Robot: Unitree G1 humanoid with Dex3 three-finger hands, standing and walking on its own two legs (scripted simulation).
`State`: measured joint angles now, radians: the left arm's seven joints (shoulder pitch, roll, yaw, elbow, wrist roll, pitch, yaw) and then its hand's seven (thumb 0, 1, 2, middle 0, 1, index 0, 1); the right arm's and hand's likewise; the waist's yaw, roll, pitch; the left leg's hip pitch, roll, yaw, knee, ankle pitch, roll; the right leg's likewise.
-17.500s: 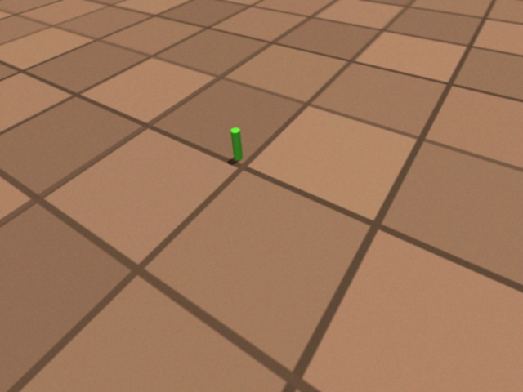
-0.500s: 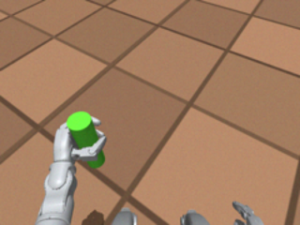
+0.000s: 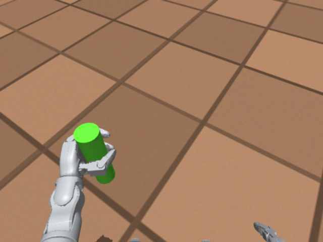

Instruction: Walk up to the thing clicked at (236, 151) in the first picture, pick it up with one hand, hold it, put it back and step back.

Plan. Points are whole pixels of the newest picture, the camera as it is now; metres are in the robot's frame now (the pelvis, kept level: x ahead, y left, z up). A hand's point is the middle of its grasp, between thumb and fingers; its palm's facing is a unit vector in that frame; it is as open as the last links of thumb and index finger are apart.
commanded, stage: hold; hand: left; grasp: from the side
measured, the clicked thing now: (97, 157) +0.33 +0.18 +0.02
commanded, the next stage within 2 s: none
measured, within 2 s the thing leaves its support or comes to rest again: neither
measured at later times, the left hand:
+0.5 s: hand (96, 149) +0.33 +0.17 +0.06, palm faces +0.09 -1.00 -0.02, open 7.1 cm
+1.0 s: hand (97, 155) +0.32 +0.17 +0.07, palm faces +0.07 -1.00 -0.02, open 7.1 cm
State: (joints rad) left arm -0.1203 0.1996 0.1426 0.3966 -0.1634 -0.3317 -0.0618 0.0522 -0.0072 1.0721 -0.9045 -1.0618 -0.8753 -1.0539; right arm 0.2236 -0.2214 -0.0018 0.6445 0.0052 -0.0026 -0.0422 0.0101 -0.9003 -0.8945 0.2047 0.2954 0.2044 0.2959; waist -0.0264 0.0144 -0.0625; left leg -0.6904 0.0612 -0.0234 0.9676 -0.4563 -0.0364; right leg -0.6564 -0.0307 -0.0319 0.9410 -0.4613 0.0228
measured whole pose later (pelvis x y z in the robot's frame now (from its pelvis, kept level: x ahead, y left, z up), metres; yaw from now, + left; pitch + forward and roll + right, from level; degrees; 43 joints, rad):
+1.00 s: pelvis -0.01 +0.00 +0.02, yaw +0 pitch +5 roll -1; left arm -0.11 0.18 0.13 0.44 -0.16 -0.35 -0.07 0.05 -0.01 1.07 -0.90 -1.07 -0.87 -1.06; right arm 0.22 -0.22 0.00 0.65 0.01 0.02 -0.03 0.01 -0.90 -0.90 0.20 0.30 0.20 0.30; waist -0.02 0.01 -0.02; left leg -0.52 0.05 -0.01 0.83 -0.39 -0.03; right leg -0.50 -0.04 -0.03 0.81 -0.40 0.03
